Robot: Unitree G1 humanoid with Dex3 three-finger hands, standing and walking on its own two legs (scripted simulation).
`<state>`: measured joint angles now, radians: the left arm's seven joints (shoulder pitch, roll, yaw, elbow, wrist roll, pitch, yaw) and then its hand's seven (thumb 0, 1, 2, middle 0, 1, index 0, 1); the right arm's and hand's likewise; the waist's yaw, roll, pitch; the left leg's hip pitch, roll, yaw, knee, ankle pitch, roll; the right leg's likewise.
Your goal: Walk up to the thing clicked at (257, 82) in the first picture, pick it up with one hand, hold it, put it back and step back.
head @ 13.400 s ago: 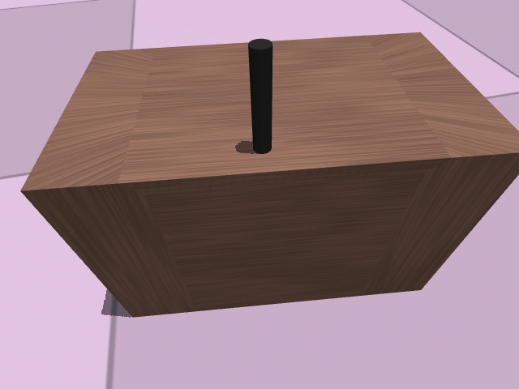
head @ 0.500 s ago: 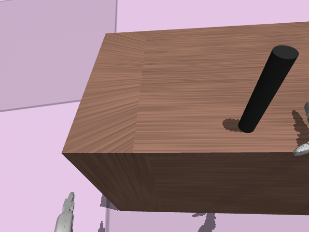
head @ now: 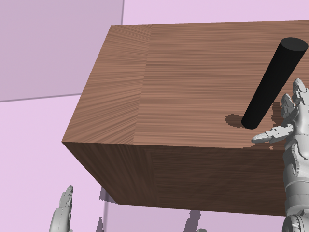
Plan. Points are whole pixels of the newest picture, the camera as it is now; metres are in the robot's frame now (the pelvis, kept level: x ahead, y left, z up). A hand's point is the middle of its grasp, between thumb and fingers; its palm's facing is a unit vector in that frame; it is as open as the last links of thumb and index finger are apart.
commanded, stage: close in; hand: right
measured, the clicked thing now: (266, 92) +0.42 -0.22 +0.14
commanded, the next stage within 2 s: rest palm in 0.04 s
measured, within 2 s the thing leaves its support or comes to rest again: leaves its support in 1.14 s
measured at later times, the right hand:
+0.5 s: hand (255, 112) +0.41 -0.21 +0.07, palm faces +0.25 +0.97 +0.02, open 16.3 cm
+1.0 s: hand (256, 112) +0.42 -0.23 +0.06, palm faces +0.27 +0.96 +0.03, open 8.2 cm
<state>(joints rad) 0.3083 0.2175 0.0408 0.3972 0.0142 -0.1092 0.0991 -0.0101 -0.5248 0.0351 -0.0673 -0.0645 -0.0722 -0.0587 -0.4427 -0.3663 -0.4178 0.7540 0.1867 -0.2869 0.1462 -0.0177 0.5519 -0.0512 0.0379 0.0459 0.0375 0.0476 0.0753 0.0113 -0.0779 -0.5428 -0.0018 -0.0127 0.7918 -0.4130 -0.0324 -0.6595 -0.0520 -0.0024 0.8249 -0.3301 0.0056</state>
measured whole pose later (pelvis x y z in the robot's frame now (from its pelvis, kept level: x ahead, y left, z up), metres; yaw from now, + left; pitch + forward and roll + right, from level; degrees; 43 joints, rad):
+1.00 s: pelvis +0.00 +0.00 +0.00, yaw +0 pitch +11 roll +1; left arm 0.34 0.21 0.06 0.28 0.00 -0.06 0.03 -0.01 -0.55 0.06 -0.06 -0.06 -0.05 -0.06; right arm -0.49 -0.33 -0.38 0.79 0.13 -0.31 0.03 -0.01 0.04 -0.51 1.00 0.74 0.99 0.74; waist 0.09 0.03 -0.09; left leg -0.58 0.00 -0.02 0.83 -0.44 -0.03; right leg -0.69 -0.05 -0.01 0.85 -0.35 0.01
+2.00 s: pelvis +0.00 +0.01 +0.02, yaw +0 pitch +6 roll +1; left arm 0.28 0.21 0.06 0.45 -0.02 -0.08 0.06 -0.01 -0.54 0.06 -0.06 -0.06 -0.06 -0.06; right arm -0.56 -0.34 -0.33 0.72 0.14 -0.13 0.02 0.00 -0.07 -1.17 0.97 1.19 0.95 1.19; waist 0.07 0.00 -0.05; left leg -0.42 0.01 -0.02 0.69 -0.37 -0.03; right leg -0.52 -0.04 -0.01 0.69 -0.27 0.01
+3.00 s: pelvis +0.01 +0.01 +0.03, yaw -1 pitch +1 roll +0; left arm 0.28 0.22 0.07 0.51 -0.04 -0.05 0.04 -0.01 -0.53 0.04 -0.06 -0.06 -0.06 -0.06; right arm -0.49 -0.29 -0.29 0.25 0.18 0.27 0.00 0.00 -0.07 -1.17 0.98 1.18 0.96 1.17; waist 0.00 -0.05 -0.06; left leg -0.25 0.02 -0.02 0.57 -0.34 -0.02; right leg -0.35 -0.03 -0.01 0.56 -0.24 0.02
